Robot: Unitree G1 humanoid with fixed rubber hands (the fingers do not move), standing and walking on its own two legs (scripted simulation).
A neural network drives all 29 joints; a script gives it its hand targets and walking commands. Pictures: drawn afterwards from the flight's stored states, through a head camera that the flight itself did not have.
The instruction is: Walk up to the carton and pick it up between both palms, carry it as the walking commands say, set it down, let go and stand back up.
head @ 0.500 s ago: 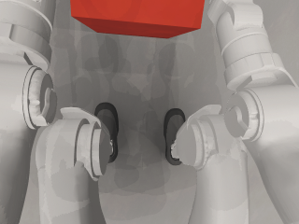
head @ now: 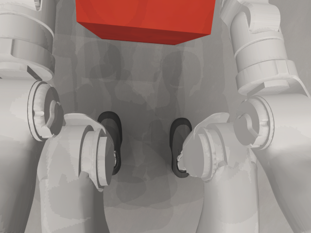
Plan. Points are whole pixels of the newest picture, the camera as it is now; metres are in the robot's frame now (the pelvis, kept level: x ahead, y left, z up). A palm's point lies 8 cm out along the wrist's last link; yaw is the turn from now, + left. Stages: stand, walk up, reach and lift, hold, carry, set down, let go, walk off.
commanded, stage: reach and lift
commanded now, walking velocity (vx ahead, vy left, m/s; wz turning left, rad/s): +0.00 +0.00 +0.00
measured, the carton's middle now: out of the picture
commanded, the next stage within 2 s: none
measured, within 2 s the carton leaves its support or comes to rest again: leaves its support in 0.14 s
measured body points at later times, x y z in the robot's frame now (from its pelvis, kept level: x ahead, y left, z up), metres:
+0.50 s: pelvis +0.01 -0.01 +0.05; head +0.36 +0.05 +0.33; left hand +0.58 +0.21 -0.07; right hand +0.57 -0.08 -0.08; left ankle +0.12 +0.12 -0.32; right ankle +0.11 -0.12 -0.32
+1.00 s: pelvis +0.01 -0.01 +0.09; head +0.35 +0.07 +0.39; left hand +0.57 +0.20 -0.03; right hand +0.56 -0.09 -0.02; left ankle +0.12 +0.12 -0.32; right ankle +0.11 -0.13 -0.32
